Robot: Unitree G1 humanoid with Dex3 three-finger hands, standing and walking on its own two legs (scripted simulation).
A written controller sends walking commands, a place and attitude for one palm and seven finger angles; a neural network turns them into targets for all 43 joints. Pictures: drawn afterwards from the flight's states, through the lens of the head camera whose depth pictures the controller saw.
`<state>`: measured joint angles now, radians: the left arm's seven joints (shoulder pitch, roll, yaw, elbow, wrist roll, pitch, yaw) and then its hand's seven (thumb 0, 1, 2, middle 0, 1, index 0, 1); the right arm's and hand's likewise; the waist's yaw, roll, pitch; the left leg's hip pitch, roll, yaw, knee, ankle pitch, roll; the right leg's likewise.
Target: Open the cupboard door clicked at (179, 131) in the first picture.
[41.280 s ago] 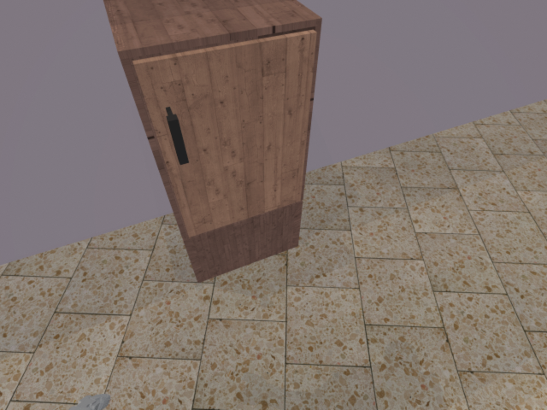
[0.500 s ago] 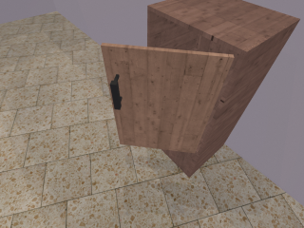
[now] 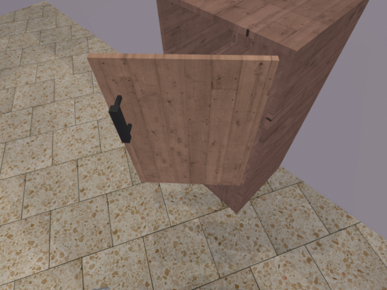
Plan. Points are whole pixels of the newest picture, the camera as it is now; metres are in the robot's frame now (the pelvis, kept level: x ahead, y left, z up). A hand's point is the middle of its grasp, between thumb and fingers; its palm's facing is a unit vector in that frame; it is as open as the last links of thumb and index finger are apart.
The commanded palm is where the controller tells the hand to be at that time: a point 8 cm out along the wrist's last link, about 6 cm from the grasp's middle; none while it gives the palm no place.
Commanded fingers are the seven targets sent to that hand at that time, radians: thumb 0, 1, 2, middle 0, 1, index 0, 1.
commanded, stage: come to a stop and stand still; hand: left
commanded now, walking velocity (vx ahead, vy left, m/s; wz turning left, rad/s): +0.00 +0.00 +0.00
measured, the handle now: (122, 119) +0.52 +0.22 +0.00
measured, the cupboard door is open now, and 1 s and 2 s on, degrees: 42 42 42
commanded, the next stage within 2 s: look again from close up in 0.36 s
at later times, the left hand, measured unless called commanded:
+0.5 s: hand out of the picture -0.01 +0.18 -0.16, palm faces +0.02 -0.97 -0.23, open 7.3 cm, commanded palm none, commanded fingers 0.00 0.90 0.90 -0.20 -0.30 -0.20 -0.30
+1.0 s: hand out of the picture +0.03 +0.17 -0.15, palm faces +0.01 -0.97 -0.24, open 7.3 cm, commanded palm none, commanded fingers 0.00 0.90 0.90 -0.20 -0.30 -0.20 -0.30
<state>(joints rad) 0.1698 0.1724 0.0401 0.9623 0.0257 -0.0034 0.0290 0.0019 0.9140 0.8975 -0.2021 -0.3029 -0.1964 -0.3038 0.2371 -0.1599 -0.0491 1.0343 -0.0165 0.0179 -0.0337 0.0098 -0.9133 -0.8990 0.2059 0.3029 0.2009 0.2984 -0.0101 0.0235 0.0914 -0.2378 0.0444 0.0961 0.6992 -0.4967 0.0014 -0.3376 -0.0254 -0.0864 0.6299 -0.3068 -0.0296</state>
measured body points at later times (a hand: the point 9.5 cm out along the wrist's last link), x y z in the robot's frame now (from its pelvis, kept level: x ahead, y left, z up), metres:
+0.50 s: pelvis +0.00 +0.01 +0.01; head +0.00 -0.01 +0.46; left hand -0.01 +0.23 -0.14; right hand +0.02 -0.22 -0.15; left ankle -0.03 +0.11 -0.73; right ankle +0.02 -0.10 -0.73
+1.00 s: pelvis +0.01 -0.01 +0.01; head +0.03 -0.03 +0.46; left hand +0.03 +0.22 -0.13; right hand -0.01 -0.22 -0.16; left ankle -0.03 +0.11 -0.73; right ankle +0.02 -0.10 -0.73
